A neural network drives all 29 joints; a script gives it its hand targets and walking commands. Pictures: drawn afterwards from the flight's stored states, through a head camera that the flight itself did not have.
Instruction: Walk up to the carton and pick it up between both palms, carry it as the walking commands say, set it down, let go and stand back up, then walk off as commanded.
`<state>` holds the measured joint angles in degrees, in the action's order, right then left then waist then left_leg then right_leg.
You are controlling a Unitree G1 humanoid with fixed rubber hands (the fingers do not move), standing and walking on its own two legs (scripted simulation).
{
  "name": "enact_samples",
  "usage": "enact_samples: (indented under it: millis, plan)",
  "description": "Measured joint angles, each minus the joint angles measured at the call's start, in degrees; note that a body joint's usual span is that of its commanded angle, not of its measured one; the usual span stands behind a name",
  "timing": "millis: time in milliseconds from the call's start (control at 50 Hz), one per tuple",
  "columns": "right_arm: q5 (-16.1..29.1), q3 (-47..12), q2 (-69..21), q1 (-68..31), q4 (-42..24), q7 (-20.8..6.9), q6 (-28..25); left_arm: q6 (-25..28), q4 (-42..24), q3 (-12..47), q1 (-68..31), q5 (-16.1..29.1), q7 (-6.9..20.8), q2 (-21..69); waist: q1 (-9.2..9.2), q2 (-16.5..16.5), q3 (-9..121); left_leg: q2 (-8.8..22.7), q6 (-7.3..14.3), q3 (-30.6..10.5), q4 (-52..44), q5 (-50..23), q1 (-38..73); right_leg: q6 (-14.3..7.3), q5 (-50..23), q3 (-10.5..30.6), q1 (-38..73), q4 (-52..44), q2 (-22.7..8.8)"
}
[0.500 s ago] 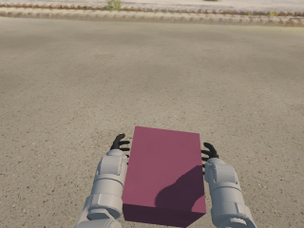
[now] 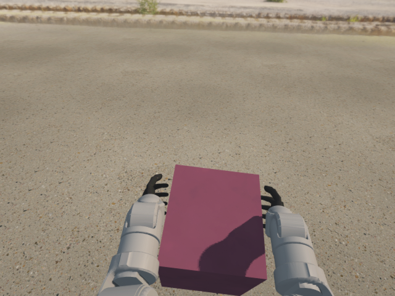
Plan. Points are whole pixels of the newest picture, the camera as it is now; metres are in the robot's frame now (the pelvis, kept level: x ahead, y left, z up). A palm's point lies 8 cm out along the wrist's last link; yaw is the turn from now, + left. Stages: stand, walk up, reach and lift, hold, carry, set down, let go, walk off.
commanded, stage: hold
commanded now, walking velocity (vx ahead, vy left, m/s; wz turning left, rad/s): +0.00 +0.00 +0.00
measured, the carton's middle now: (208, 232) +0.29 +0.00 -0.03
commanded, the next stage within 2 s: carry in 0.70 s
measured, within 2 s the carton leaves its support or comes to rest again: neither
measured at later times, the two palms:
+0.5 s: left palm (150, 204) +0.29 +0.14 +0.06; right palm (275, 216) +0.28 -0.14 +0.05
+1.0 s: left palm (165, 186) +0.33 +0.11 +0.08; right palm (281, 199) +0.33 -0.16 +0.06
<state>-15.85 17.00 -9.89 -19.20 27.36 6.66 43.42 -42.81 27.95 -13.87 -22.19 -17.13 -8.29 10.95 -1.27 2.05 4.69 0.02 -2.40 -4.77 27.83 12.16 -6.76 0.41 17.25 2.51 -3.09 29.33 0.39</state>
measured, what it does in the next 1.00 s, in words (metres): lifts its left foot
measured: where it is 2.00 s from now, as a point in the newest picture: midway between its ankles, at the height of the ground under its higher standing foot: (206, 239)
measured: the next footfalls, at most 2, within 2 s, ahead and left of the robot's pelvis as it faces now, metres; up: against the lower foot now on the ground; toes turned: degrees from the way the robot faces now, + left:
left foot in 1.26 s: +0.22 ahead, +0.13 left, +0.00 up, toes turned +8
right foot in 1.56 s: +0.62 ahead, -0.17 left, +0.00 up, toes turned -3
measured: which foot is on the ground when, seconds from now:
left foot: down 0.00-0.86, up 0.88-1.00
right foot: down 0.00-1.00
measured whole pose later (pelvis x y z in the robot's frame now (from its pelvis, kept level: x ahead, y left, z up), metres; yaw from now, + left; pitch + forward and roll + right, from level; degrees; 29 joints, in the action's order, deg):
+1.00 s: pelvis +0.02 -0.03 +0.01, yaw +2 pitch +4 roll +4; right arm -5.3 10.5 -9.5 -18.0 3.4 15.3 55.7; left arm -53.0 7.1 -8.2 -21.6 -7.8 -15.4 10.7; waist -1.3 1.3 3.3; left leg 0.1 -2.3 0.8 49.3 19.5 -29.5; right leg -3.5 16.9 1.3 -11.9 24.9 -0.5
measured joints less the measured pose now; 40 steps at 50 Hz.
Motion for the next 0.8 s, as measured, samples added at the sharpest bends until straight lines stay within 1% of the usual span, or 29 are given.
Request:
enact_samples:
  millis: [440, 720, 760, 800]
  plan:
    - [0.11, -0.14, 0.00, -0.04, 0.10, -0.01, 0.00, -0.01, -0.36, 0.01, 0.13, 0.00, 0.05, -0.05, 0.00, 0.30, -0.46, 0.00, 0.00, 0.00, -0.29, -0.02, -0.16, 0.00, -0.02, 0.00, -0.18, -0.27, -0.01]
    - [0.59, -0.15, 0.02, 0.02, -0.20, -0.21, 0.00, -0.04, -1.21, 0.17, 0.56, 0.00, 0.68, -0.24, 0.00, 0.35, -0.42, 0.00, 0.00, 0.02, -0.65, -0.08, -0.43, 0.00, 0.01, 0.00, -0.59, -0.36, -0.04]
    - [1.54, -0.17, -0.05, -0.37, -1.00, -0.21, -0.01, 0.19, -2.23, 0.17, 0.55, -0.01, 0.68, -0.35, 0.05, 0.32, -0.44, 0.00, 0.08, 0.26, -0.30, 2.04, -2.12, 0.00, 4.27, -0.06, -3.49, 2.78, -0.01]
    - [2.50, -0.90, -0.13, -0.81, -3.32, 0.08, 0.49, 0.28, -4.38, 0.51, 0.70, -0.01, 0.49, -0.38, 0.04, -0.15, -0.44, 0.07, 0.08, 0.50, -0.91, 2.82, -4.79, 0.00, 4.96, -0.13, -8.35, 8.58, 0.65]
